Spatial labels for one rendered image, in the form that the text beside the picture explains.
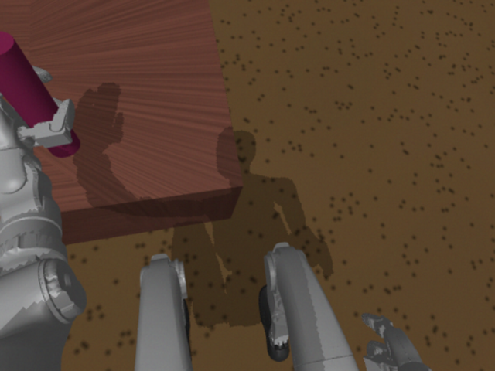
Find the can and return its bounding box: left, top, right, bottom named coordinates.
left=0, top=31, right=80, bottom=158

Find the left robot hand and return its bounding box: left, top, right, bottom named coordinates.
left=0, top=66, right=75, bottom=154

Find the left robot arm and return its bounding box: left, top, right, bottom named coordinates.
left=0, top=148, right=87, bottom=371

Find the right robot hand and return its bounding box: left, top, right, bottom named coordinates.
left=361, top=313, right=423, bottom=371

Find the right robot foot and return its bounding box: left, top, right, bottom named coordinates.
left=258, top=285, right=289, bottom=362

